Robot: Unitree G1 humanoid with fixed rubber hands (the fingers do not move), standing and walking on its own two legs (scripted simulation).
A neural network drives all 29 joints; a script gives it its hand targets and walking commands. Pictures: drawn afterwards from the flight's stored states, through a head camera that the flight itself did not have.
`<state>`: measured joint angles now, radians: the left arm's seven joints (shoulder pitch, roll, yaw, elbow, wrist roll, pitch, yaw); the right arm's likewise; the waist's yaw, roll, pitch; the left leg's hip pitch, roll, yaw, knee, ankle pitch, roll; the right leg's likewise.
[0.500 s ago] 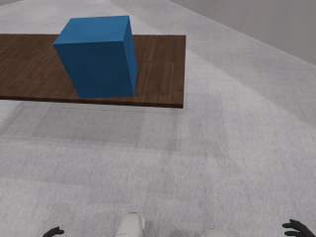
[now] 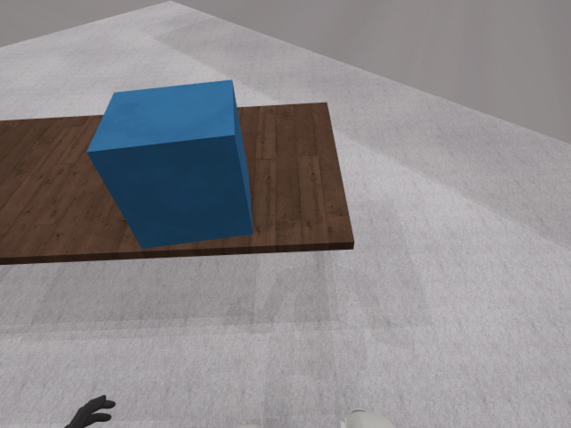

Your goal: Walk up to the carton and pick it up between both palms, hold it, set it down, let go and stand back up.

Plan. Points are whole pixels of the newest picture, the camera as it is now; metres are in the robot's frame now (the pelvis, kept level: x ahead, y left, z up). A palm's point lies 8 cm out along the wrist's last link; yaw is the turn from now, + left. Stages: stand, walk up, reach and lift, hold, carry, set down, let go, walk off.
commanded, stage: walk up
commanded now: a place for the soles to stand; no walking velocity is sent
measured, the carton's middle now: (186, 166) +0.69 +0.24 -0.02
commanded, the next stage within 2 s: none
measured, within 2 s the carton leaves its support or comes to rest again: neither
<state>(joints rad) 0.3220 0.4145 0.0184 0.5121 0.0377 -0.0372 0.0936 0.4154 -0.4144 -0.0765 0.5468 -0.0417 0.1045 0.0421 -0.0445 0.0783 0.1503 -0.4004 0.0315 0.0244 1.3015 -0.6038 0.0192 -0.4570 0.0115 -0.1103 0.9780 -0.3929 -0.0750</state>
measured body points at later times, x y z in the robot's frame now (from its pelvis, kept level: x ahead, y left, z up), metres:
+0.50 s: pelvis +0.11 +0.16 -0.01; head +0.11 +0.17 +0.44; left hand +0.21 +0.51 -0.08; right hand +0.23 -0.13 -0.08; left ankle +0.16 +0.30 -0.67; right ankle +0.15 +0.04 -0.63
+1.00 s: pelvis +0.16 +0.20 +0.04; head +0.21 +0.23 +0.49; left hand +0.35 +0.50 -0.07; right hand +0.28 -0.10 -0.04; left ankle +0.16 +0.30 -0.67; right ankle +0.21 +0.07 -0.67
